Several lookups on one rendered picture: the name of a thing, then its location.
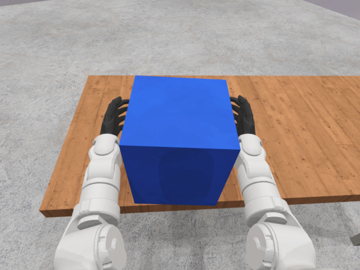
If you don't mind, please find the table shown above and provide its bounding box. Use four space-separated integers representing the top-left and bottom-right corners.
39 75 360 246

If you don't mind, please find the robot right hand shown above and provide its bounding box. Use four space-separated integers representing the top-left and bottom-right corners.
230 95 256 137

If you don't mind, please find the robot right forearm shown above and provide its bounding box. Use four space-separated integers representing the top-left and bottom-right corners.
234 134 316 254

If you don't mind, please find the robot left upper arm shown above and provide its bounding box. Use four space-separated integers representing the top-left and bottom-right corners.
55 223 127 270

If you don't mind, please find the robot right upper arm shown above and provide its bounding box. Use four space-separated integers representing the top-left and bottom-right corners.
245 222 339 270

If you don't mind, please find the robot left forearm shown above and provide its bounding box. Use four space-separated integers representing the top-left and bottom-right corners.
54 134 122 270

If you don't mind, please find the carton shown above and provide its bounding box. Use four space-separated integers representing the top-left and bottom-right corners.
119 75 241 206

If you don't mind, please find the robot left hand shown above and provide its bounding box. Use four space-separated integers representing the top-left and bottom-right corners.
100 96 129 136

